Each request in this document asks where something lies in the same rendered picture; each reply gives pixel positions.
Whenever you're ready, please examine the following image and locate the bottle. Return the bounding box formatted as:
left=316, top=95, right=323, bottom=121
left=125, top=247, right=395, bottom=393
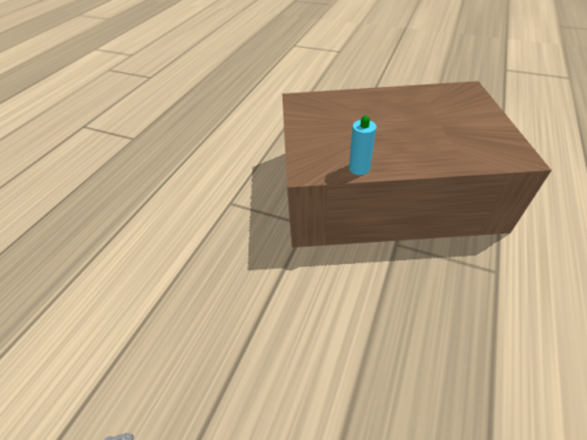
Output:
left=349, top=115, right=376, bottom=175

